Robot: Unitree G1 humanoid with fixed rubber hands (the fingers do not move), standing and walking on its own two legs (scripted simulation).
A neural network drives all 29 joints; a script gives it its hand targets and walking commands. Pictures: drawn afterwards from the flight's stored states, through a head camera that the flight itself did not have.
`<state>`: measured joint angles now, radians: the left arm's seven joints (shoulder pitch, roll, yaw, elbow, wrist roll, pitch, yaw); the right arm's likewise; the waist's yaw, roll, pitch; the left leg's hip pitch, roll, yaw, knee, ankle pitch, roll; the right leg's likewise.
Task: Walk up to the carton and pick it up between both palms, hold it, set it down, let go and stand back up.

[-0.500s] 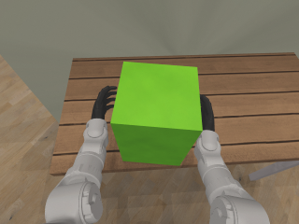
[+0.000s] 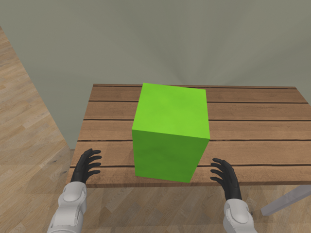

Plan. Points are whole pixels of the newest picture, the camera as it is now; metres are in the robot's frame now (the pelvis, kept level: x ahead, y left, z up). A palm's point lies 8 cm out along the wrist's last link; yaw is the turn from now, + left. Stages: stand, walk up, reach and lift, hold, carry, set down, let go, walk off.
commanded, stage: set down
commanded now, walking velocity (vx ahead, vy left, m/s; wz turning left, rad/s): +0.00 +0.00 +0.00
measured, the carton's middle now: (167, 136) +0.42 -0.02 -0.02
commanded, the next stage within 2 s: let go in 0.86 s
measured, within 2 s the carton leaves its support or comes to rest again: neither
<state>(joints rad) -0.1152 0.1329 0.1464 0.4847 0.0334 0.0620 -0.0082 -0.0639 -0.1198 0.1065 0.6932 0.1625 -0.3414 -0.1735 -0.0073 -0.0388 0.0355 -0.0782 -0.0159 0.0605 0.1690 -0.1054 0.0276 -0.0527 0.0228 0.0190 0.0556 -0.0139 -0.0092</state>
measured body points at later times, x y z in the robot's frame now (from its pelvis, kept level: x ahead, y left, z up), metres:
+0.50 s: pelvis +0.00 -0.01 +0.00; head -0.03 +0.01 +0.44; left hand +0.37 +0.19 +0.11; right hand +0.37 -0.18 +0.10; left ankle -0.01 +0.09 -0.76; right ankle +0.01 -0.12 -0.76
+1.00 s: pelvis +0.01 -0.01 -0.01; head +0.01 +0.01 +0.44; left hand +0.39 +0.18 +0.10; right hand +0.37 -0.21 +0.10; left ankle -0.01 +0.09 -0.76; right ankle +0.01 -0.12 -0.76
